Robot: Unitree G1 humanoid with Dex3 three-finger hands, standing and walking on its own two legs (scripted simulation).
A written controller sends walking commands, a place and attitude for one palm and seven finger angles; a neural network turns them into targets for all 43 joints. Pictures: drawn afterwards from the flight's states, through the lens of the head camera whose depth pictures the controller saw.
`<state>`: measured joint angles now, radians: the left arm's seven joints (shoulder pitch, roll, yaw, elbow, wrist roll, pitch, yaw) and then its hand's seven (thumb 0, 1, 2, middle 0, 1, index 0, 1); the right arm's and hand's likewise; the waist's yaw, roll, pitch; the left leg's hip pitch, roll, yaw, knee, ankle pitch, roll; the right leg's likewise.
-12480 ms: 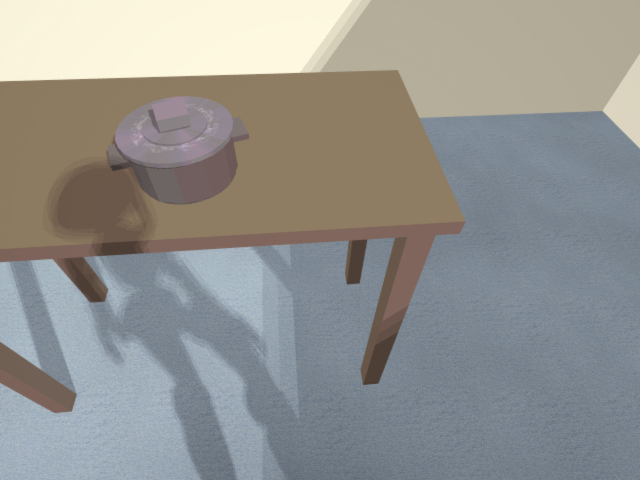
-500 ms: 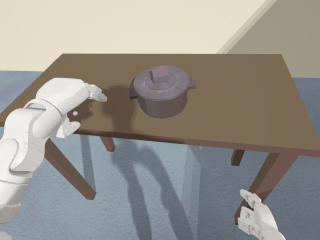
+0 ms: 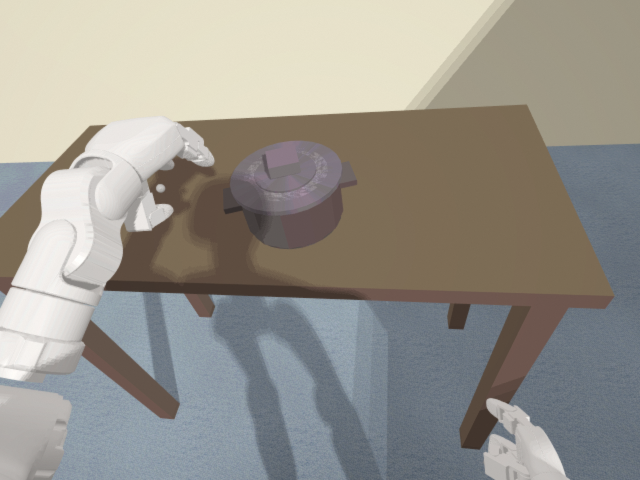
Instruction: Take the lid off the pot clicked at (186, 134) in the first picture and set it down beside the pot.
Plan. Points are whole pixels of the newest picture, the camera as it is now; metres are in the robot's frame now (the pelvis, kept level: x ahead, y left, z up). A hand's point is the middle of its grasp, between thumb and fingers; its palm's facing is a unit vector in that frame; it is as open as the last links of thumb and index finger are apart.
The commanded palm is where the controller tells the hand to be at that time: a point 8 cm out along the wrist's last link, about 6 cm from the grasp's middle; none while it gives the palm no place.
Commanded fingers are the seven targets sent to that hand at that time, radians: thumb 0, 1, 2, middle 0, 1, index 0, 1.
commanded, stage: move the open hand above the knob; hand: left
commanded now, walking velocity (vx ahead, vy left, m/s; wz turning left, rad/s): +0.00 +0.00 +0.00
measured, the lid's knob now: (282, 161) +0.52 +0.09 +0.14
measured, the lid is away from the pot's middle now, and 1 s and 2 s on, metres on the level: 0.00 0.00 0.00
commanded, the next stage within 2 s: lower the open fingers around the knob in 1.70 s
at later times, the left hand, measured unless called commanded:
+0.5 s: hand (227, 156) +0.44 +0.14 +0.21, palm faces -0.16 +0.01 -0.99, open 10.1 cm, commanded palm +0.42 +0.15 +0.27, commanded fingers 0.00 -0.36 1.58 -0.85 -0.08 -0.85 -0.08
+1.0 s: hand (267, 141) +0.48 +0.09 +0.20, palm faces -0.22 +0.01 -0.98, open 10.1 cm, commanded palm +0.47 +0.10 +0.27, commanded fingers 0.00 -0.36 1.58 -0.85 -0.08 -0.85 -0.08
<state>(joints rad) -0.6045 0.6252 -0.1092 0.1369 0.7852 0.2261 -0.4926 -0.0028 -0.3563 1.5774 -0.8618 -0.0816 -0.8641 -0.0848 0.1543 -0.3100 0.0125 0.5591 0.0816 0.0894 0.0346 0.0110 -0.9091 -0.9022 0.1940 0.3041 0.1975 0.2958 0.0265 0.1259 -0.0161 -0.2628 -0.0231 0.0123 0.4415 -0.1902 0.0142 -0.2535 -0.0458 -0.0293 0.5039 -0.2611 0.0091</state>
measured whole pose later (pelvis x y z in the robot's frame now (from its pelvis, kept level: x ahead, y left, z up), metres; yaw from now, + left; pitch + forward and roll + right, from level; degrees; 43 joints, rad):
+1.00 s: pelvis +0.02 +0.01 +0.00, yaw -1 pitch +4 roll +1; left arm -1.09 0.37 -0.38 0.66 0.88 0.34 -0.44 0.00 -0.35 1.58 -0.86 -0.08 -0.86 -0.08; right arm 0.22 -0.28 0.01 0.63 0.07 0.09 0.03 0.01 -0.91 -0.90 0.19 0.30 0.20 0.30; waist -0.05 0.09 -0.04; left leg -0.29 -0.04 0.03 0.43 -0.21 0.03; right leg -0.29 -0.06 -0.01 0.50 -0.28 0.02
